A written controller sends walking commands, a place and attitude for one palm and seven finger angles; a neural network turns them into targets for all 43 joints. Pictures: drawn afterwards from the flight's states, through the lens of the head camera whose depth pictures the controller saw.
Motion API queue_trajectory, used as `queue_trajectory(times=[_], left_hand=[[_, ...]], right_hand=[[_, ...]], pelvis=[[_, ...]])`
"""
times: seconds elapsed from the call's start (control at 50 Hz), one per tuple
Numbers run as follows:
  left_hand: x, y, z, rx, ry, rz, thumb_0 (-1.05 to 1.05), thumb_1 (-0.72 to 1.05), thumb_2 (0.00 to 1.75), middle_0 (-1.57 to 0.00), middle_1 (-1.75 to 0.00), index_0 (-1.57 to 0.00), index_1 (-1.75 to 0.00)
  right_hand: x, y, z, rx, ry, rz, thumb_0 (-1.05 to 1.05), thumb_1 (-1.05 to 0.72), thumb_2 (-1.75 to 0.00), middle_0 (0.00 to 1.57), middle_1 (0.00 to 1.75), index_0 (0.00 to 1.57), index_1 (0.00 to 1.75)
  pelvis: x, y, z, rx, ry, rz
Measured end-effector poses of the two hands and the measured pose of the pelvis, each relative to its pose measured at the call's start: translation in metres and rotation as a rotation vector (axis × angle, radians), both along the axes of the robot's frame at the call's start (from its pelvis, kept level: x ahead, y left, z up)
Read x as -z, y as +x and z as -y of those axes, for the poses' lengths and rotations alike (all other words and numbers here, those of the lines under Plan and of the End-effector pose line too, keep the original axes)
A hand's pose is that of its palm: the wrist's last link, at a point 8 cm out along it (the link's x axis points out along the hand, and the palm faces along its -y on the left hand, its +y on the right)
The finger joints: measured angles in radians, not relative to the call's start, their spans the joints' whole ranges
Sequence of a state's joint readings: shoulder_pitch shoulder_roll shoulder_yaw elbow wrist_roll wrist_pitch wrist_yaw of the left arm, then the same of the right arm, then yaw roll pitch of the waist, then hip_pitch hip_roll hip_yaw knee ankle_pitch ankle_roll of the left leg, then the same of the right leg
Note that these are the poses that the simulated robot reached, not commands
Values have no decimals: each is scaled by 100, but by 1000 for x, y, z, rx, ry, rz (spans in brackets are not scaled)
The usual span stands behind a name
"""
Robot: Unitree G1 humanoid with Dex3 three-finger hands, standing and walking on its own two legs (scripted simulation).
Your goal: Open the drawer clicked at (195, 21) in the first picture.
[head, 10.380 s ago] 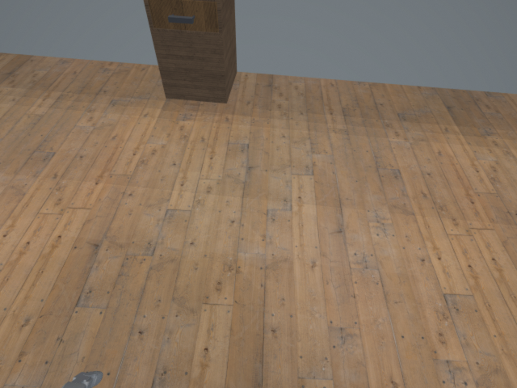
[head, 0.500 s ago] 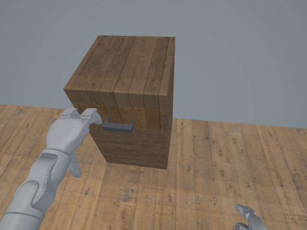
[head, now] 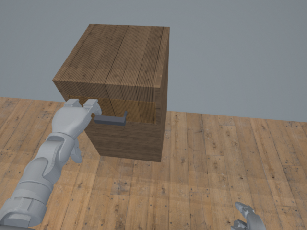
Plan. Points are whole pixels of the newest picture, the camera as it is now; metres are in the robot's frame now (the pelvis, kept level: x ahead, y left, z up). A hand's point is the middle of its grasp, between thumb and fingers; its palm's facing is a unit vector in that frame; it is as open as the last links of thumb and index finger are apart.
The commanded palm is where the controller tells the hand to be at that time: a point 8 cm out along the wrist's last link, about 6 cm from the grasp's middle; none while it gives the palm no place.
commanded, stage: move the hooked fingers above the handle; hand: left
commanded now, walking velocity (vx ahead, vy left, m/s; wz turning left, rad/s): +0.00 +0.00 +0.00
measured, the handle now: (111, 116) +0.58 +0.26 -0.20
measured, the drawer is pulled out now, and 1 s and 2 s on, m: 0.00 0.00 0.00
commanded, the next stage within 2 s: lower the fingers behind the handle in 1.86 s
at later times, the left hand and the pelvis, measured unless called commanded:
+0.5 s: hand (93, 123) +0.43 +0.25 -0.04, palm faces -0.09 -0.02 -1.00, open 13.9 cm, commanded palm +0.42 +0.25 +0.01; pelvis +0.00 +0.01 -0.04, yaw -2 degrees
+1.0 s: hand (104, 119) +0.50 +0.25 -0.12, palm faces -0.11 -0.01 -0.99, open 13.9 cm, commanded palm +0.51 +0.24 -0.07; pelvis -0.03 +0.03 -0.10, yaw -3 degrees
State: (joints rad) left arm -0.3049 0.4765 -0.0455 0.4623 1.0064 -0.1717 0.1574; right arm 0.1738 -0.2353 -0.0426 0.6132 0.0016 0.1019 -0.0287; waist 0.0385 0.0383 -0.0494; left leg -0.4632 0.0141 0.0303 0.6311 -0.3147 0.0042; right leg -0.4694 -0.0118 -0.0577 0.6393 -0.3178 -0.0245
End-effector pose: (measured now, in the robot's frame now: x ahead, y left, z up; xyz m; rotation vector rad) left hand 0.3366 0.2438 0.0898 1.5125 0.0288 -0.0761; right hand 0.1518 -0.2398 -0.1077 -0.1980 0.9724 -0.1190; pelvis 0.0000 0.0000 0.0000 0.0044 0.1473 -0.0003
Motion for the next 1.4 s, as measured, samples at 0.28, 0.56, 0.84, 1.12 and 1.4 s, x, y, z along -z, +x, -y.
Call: queue_trajectory(times=[0.28, 0.56, 0.84, 1.12, 1.4], left_hand=[[42, 55, 0, 14, 2, -30, 0, -49, 30, -31, -120, -32, -120], [85, 86, -7, -9, 38, -26, 0, -49, 30, -31, -120, -32, -120], [127, 125, -12, -26, 64, -37, 0, -49, 30, -31, -120, -31, -120], [169, 171, -7, -25, 46, -17, 0, -49, 30, -31, -120, -32, -120], [183, 175, -19, -51, 56, -45, 0, -49, 30, -31, -120, -32, -121]], right_hand=[[28, -97, 29, 169, -64, -270, 1, -90, -90, 20, 29, 20, 30], [50, -140, 18, 210, -77, -381, 1, -90, -90, 20, 30, 20, 30], [75, -168, 9, 206, -117, -437, 1, -90, -90, 21, 30, 20, 30], [100, -212, 3, 238, -153, -561, 1, -90, -90, 21, 30, 20, 30], [121, -217, -12, 230, -111, -592, 0, -90, -90, 21, 30, 20, 30]], pelvis=[[16, 4, -5, 29, -4, -121], [40, -6, -15, 31, -17, -223], [75, -21, -25, 28, -37, -329], [113, -29, -29, 35, -61, -434], [129, -36, -29, 38, -73, -459]])
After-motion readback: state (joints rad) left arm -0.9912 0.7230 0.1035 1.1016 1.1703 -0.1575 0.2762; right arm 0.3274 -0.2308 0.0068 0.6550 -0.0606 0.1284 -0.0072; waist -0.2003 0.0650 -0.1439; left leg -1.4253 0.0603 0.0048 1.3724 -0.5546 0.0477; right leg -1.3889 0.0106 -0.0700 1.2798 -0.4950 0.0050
